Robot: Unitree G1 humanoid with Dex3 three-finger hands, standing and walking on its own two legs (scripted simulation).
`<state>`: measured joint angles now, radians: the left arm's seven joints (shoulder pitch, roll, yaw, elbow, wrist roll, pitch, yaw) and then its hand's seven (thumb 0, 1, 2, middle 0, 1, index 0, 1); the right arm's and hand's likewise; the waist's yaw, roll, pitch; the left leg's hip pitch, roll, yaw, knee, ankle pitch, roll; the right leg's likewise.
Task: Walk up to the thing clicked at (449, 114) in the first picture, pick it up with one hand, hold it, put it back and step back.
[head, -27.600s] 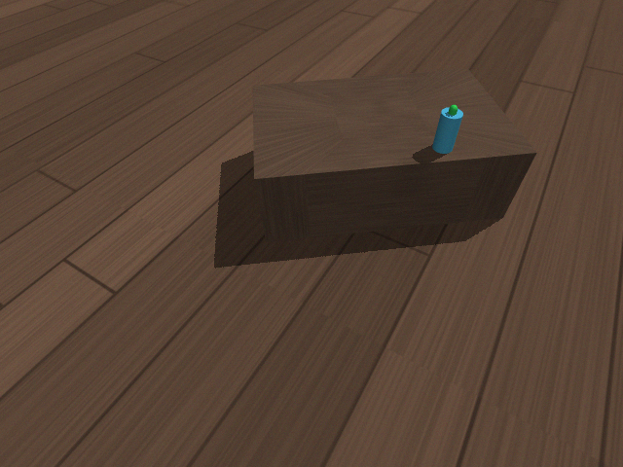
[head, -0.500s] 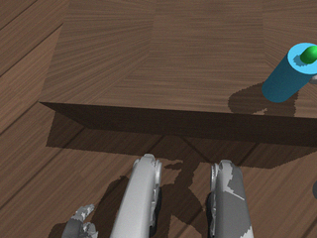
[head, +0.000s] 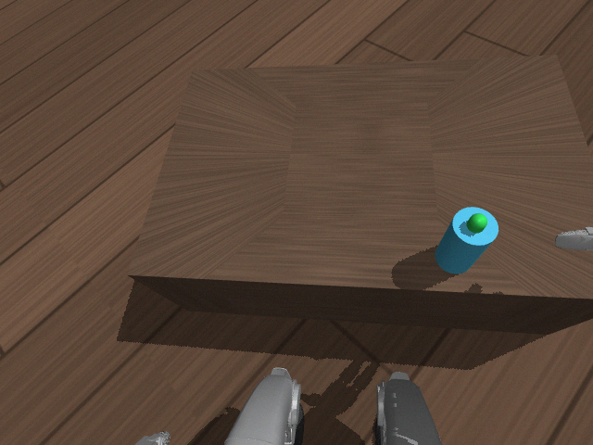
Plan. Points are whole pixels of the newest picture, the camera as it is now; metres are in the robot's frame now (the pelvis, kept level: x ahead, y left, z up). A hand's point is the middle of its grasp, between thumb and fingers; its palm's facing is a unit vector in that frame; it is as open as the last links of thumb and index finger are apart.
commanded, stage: home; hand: right
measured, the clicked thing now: (465, 239) +0.48 -0.24 -0.22
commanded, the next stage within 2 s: none
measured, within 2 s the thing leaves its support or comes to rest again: neither
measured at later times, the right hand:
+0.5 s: hand (515, 345) +0.25 -0.21 -0.01, palm faces +0.18 +0.94 -0.30, open 17.4 cm
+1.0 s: hand (486, 385) +0.21 -0.16 +0.00, palm faces +0.17 +0.95 -0.26, open 17.4 cm
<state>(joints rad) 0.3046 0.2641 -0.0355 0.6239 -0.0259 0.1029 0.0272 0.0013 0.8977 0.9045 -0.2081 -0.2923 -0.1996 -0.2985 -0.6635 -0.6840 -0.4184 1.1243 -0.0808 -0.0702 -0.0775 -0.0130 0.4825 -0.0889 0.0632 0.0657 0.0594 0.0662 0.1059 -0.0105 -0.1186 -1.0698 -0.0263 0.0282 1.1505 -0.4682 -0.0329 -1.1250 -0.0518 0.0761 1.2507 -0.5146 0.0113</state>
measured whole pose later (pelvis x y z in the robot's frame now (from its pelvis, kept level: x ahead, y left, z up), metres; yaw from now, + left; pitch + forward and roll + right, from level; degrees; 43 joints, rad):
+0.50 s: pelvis +0.04 +0.00 +0.07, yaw -2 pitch +8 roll +2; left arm 0.23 0.20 -0.02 0.58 -0.05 0.03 0.12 0.01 0.90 0.90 -0.21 -0.29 -0.20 -0.30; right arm 0.20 -0.23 -0.04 0.40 0.04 0.06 -0.15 -0.01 0.52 -0.07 0.06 0.06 0.06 0.06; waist 0.02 -0.03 -0.07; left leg -0.52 0.00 0.00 0.79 -0.41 -0.03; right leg -0.55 -0.03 0.03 0.85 -0.43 0.01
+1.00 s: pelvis +0.04 +0.02 +0.06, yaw -3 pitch +7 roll +1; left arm 0.25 0.22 -0.02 0.51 -0.03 -0.04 0.15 0.01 0.90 0.90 -0.21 -0.29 -0.20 -0.30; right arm 0.41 -0.19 0.01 0.10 0.02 0.17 -0.14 -0.01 0.53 -0.06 0.06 0.06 0.05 0.06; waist 0.01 -0.02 -0.07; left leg -0.53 0.00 0.02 0.87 -0.45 -0.01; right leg -0.56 -0.03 0.05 0.90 -0.46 0.03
